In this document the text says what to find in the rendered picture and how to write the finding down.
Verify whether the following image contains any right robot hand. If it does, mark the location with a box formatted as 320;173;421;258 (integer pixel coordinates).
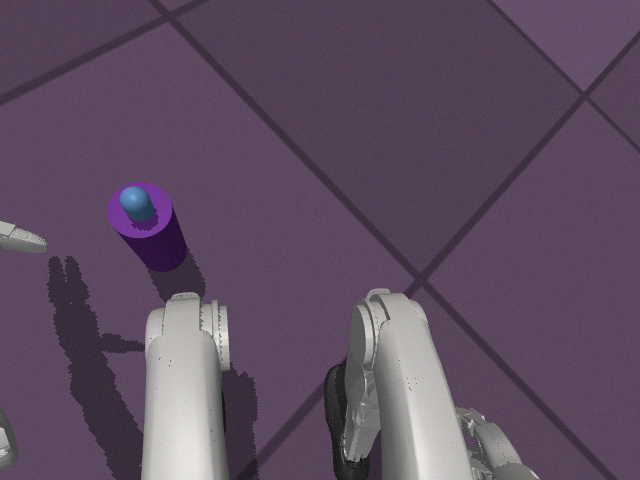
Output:
455;407;523;480

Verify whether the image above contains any bottle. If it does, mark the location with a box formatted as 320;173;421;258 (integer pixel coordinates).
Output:
107;182;187;272

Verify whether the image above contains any left robot hand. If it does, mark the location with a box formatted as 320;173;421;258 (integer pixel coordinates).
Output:
0;221;48;253

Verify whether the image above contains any left robot arm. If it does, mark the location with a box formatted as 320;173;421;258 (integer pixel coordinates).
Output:
0;408;18;471

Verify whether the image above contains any right robot foot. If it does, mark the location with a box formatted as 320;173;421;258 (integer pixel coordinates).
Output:
324;364;370;480

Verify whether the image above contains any right robot arm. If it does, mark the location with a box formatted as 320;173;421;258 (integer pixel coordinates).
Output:
492;463;540;480

